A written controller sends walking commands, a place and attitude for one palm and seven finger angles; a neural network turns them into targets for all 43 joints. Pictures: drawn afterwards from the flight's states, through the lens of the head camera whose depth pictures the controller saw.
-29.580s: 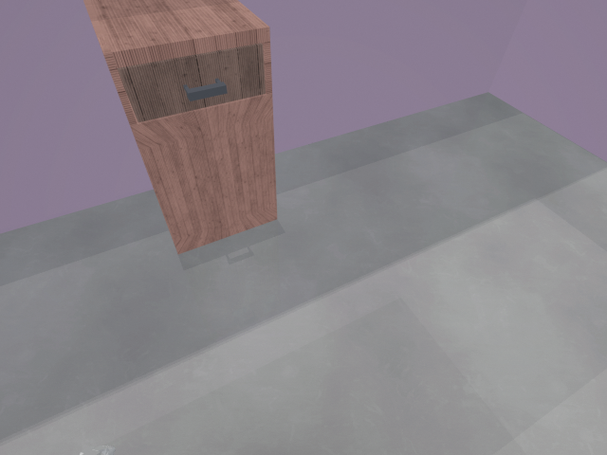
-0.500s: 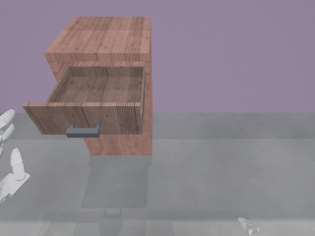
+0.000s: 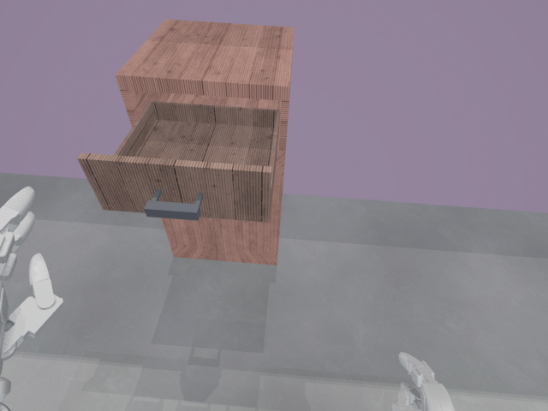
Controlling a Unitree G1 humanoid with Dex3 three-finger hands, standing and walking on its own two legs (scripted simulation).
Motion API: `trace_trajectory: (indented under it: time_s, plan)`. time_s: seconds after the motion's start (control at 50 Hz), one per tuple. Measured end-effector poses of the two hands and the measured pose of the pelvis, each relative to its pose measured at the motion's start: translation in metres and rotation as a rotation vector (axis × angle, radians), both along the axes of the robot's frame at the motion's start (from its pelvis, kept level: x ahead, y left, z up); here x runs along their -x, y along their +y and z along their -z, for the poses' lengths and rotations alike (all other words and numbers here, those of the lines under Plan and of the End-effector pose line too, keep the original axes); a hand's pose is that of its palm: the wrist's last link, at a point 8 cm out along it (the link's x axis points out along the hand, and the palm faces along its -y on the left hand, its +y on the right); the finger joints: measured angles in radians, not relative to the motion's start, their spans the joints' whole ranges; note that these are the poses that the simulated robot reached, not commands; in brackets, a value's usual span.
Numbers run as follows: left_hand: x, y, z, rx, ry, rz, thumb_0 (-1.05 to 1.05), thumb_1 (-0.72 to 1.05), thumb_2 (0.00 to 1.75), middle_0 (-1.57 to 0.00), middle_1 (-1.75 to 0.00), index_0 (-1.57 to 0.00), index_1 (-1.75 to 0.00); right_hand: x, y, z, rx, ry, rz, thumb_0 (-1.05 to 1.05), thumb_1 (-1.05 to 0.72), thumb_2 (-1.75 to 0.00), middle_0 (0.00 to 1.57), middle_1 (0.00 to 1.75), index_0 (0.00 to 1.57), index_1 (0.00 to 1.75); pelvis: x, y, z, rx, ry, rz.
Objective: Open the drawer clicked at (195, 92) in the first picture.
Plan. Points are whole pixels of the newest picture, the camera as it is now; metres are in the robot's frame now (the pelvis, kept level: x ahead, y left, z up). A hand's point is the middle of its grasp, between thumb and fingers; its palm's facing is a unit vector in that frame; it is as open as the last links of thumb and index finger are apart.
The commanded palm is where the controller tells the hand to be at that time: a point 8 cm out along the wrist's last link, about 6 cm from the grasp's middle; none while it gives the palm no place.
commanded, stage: stop stepping back and stand still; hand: left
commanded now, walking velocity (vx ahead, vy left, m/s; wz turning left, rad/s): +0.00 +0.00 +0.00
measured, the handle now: (176, 203) +0.54 +0.24 -0.06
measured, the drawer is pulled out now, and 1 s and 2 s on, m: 0.29 0.29 0.29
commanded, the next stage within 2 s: let the arm hang, fingers relaxed in 0.84 s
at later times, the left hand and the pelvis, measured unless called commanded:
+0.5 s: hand (61, 282) +0.21 +0.24 +0.17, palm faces +0.32 -0.82 -0.47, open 7.4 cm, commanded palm +0.15 +0.29 +0.19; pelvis +0.01 +0.01 +0.01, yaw -1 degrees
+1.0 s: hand (66, 308) +0.21 +0.26 +0.10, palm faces +0.24 -0.84 -0.49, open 7.4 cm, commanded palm none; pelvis +0.00 +0.02 +0.01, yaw +0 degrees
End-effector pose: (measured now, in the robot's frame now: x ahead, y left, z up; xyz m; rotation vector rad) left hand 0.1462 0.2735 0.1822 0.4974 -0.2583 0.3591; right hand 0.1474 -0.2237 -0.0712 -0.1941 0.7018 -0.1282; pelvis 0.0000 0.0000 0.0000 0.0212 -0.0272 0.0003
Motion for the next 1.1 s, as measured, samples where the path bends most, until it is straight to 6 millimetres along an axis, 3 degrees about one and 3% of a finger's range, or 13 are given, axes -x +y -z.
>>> trace_trajectory:
  time_s: [0.08,0.18,0.36,0.52,0.76,0.94,0.96,1.0,1.04,1.1]
  plan:
    - [-0.008,-0.001,-0.007,-0.04,-0.004,-0.009,0.01,0.89,0.9,-0.21,-0.3,-0.21,-0.3,-0.005,0.009,0.004,-0.037,0.0,-0.024,0.01,-0.91,-0.9,0.2,0.3,0.2,0.3,-0.009,-0.005,0.001,-0.007,0.011,-0.011]
    - [-0.019,-0.006,-0.006,-0.019,0.026,0.004,0.01,0.89,0.9,-0.21,-0.3,-0.21,-0.3,-0.012,0.006,0.011,-0.054,0.05,-0.029,0.01,-0.91,-0.9,0.21,0.3,0.21,0.3,-0.012,-0.006,-0.003,0.028,0.017,-0.017]
    - [-0.025,0.002,-0.001,-0.026,0.109,0.033,0.01,0.89,0.9,-0.22,-0.3,-0.21,-0.3,-0.021,-0.012,-0.005,0.023,0.058,0.026,0.01,-0.91,-0.9,0.2,0.3,0.2,0.3,-0.018,0.002,-0.009,0.02,0.019,0.003]
    - [-0.025,0.008,-0.003,-0.013,0.099,0.035,0.01,0.89,0.9,-0.22,-0.3,-0.21,-0.3,-0.029,-0.007,-0.015,0.026,0.007,0.025,0.01,-0.91,-0.9,0.2,0.3,0.2,0.3,-0.014,0.008,-0.011,0.025,0.022,0.009]
    - [-0.016,0.015,0.0,0.013,0.106,0.011,0.01,0.89,0.9,-0.22,-0.3,-0.21,-0.3,-0.017,0.013,-0.009,0.0,0.037,-0.002,0.01,-0.91,-0.9,0.2,0.3,0.2,0.3,-0.007,0.013,-0.013,0.031,0.027,0.008]
    - [-0.016,0.019,0.001,0.018,0.112,0.014,0.01,0.89,0.9,-0.21,-0.3,-0.21,-0.3,-0.007,0.014,-0.007,0.003,0.059,0.009,0.01,-0.91,-0.9,0.2,0.3,0.2,0.3,-0.005,0.017,-0.014,0.033,0.028,0.009]
    - [-0.019,0.02,0.009,0.002,0.132,0.026,0.01,0.89,0.9,-0.21,-0.3,-0.21,-0.3,-0.007,0.013,-0.004,-0.003,0.055,-0.007,0.01,-0.91,-0.9,0.2,0.3,0.2,0.3,-0.004,0.018,-0.012,0.034,0.035,0.001]
    - [-0.029,0.028,0.052,0.024,0.29,0.031,0.01,0.89,0.9,-0.21,-0.3,-0.2,-0.3,-0.004,0.009,0.01,-0.008,0.094,-0.043,0.01,-0.91,-0.9,0.2,0.3,0.2,0.3,0.0,0.022,-0.009,0.031,0.043,-0.008]
    - [-0.032,0.036,0.115,0.108,0.529,-0.01,0.0,0.9,0.9,-0.21,-0.3,-0.2,-0.3,0.003,0.003,0.025,-0.009,0.153,-0.045,0.01,-0.91,-0.9,0.2,0.3,0.2,0.3,0.003,0.025,-0.005,0.026,0.044,-0.008]
    - [-0.011,0.029,0.207,0.249,0.897,-0.069,0.0,0.9,0.9,-0.2,-0.3,-0.2,-0.3,0.023,-0.003,0.038,-0.004,0.231,-0.009,0.01,-0.91,-0.9,0.2,0.3,0.2,0.3,0.006,0.025,-0.001,0.018,0.029,0.0]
